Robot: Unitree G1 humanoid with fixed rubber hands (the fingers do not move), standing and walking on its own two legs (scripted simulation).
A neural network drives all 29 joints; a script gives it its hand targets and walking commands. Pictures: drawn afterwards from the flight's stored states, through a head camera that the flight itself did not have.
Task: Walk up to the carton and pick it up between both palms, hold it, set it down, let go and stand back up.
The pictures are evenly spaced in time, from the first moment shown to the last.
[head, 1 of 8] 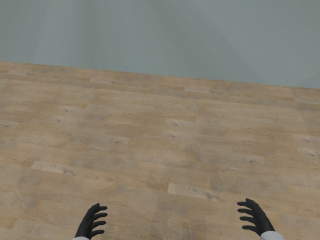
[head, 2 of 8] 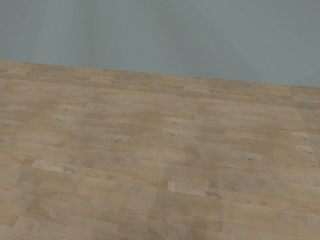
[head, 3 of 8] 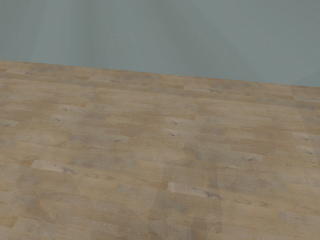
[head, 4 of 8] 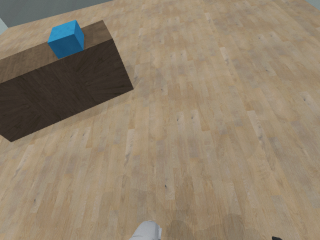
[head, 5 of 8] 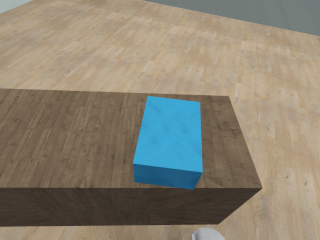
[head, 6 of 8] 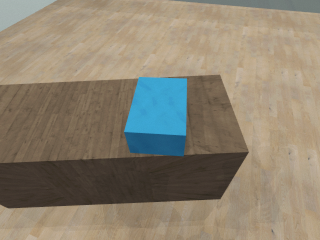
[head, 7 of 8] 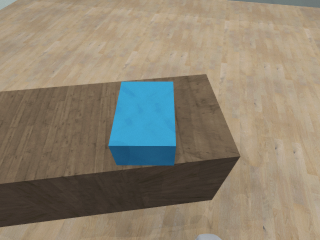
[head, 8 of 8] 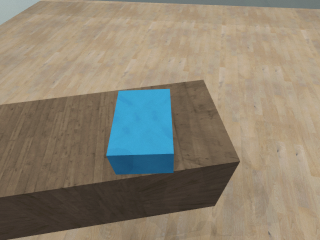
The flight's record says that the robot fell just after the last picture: no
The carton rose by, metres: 0.00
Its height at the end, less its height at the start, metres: +0.00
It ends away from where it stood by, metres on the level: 0.00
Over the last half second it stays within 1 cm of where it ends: yes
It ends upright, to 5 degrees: yes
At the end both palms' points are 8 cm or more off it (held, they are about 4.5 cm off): yes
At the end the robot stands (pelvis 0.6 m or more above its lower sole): yes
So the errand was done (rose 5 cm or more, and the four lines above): no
